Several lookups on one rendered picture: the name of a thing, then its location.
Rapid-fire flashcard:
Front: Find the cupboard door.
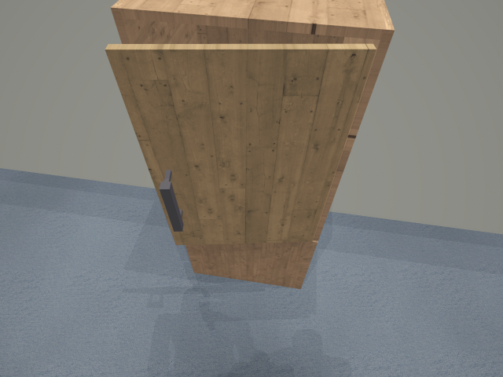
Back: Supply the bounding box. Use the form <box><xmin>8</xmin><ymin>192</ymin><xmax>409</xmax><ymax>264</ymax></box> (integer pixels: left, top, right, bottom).
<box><xmin>105</xmin><ymin>44</ymin><xmax>376</xmax><ymax>245</ymax></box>

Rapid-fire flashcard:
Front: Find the handle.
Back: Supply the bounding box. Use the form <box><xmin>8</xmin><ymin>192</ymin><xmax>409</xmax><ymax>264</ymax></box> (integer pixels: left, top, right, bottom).
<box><xmin>160</xmin><ymin>170</ymin><xmax>184</xmax><ymax>232</ymax></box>

